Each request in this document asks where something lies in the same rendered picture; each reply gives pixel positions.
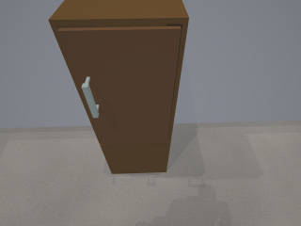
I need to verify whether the handle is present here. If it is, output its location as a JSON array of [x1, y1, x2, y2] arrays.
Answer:
[[81, 76, 99, 118]]

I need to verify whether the cupboard door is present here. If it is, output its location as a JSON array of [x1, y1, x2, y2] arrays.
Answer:
[[57, 25, 182, 145]]

